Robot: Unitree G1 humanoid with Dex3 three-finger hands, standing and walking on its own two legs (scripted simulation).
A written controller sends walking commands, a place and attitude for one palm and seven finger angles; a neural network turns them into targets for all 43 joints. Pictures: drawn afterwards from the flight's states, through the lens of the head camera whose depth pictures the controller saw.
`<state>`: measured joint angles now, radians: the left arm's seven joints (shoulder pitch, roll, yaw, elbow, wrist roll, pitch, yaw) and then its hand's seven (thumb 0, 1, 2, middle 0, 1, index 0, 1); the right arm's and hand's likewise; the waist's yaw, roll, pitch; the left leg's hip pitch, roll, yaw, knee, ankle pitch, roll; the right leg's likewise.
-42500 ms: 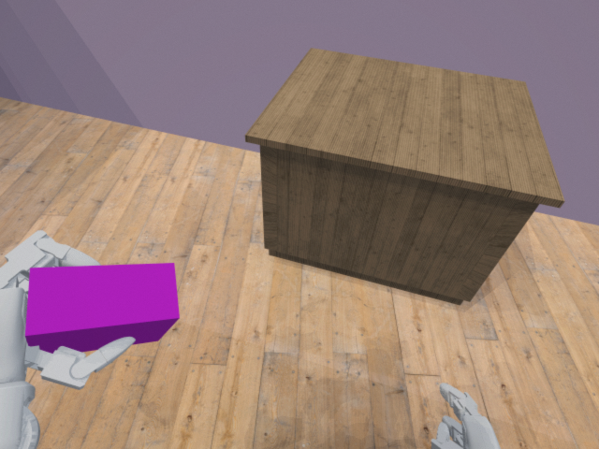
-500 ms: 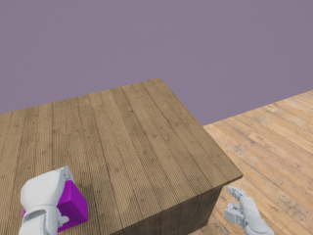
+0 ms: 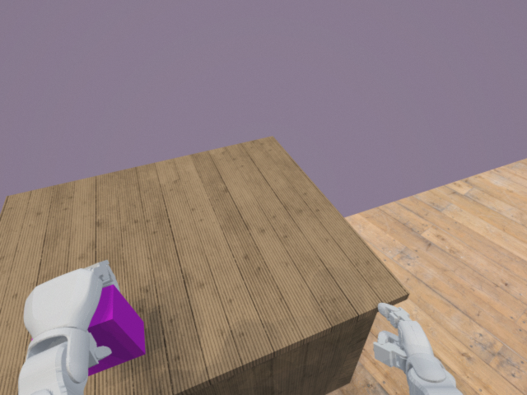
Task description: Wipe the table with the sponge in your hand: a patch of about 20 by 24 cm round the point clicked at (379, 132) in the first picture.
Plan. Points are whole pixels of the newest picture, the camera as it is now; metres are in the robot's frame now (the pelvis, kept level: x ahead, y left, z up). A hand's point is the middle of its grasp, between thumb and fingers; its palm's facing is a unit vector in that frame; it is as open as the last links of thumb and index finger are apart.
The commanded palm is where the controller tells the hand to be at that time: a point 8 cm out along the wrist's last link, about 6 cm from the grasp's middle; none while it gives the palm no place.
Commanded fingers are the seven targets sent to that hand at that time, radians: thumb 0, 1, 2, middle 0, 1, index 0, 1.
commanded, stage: lift the sponge slowly off the table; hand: left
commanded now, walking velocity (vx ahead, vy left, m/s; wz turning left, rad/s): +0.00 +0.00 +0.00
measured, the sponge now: (101, 339) +0.17 +0.30 +0.00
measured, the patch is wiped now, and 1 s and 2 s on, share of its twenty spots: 1.00 1.00 1.00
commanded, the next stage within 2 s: bring the sponge back beside the body in 0.30 s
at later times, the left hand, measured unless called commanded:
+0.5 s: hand (94, 307) +0.19 +0.29 +0.07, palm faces +0.05 -0.18 -0.98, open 10.0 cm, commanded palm +0.15 +0.29 +0.14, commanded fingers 0.00 0.10 1.30 -1.20 -1.60 -1.20 -1.60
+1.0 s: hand (93, 297) +0.19 +0.29 +0.09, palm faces +0.11 -0.19 -0.98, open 10.0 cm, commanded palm +0.15 +0.28 +0.16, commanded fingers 0.00 0.10 1.30 -1.20 -1.60 -1.20 -1.60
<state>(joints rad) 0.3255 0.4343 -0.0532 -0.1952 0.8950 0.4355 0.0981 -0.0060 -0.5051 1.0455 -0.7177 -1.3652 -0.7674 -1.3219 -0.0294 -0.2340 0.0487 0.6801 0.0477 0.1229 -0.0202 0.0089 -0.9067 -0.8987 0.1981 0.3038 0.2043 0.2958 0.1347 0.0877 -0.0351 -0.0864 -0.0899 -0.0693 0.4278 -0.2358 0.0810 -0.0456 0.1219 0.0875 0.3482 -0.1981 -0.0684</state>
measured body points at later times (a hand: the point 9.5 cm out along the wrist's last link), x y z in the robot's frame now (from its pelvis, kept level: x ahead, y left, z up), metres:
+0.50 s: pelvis -0.01 +0.00 +0.00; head -0.05 -0.02 +0.45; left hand +0.18 +0.30 +0.12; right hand +0.25 -0.19 -0.06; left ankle +0.00 +0.07 -0.74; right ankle +0.00 -0.09 -0.74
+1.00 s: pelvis +0.00 +0.00 +0.00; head -0.04 -0.02 +0.45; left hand +0.18 +0.30 +0.14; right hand +0.28 -0.18 -0.05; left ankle +0.00 +0.07 -0.74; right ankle +0.00 -0.09 -0.74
